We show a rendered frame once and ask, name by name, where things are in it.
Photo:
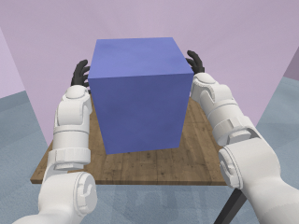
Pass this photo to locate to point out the robot left upper arm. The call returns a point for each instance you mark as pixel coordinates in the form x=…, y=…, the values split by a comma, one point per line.
x=64, y=199

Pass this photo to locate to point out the table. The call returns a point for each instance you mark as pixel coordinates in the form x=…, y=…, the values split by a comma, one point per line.
x=195, y=162

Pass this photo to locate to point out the left robot hand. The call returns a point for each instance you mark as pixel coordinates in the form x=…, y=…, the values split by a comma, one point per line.
x=78, y=75

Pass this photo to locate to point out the robot right upper arm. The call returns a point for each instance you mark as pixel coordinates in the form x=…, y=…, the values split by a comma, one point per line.
x=251, y=166

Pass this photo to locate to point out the right robot hand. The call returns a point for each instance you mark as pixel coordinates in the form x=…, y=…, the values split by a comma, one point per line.
x=196, y=63

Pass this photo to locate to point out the carton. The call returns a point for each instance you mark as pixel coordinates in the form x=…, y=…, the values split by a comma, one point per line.
x=140, y=89

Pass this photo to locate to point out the left robot forearm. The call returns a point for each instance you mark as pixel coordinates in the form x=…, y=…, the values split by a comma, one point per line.
x=70, y=145

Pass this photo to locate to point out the right robot forearm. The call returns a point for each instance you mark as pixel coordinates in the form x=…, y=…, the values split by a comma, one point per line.
x=225, y=117

